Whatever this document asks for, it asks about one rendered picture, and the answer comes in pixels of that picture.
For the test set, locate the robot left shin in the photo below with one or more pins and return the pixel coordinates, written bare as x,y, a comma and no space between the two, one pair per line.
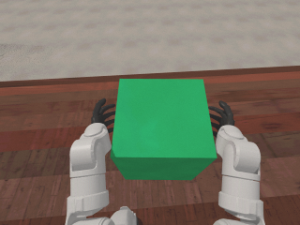
124,208

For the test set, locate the left robot thigh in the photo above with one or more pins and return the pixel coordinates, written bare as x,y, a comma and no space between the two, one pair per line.
124,217

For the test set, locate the robot right hand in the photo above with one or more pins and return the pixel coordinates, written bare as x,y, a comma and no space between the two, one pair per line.
227,116

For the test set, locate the left robot forearm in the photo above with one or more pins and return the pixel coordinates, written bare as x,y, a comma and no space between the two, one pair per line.
87,167

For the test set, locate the robot left hand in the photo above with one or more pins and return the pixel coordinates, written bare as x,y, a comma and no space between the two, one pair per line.
99,116

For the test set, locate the carton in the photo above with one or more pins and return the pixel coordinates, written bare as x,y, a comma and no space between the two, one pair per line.
162,129

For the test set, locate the right robot forearm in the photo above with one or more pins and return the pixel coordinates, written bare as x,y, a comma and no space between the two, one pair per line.
241,164

